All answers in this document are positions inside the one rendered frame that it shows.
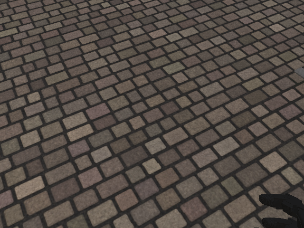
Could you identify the right robot hand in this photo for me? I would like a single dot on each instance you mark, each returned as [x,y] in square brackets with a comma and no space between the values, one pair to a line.
[288,204]

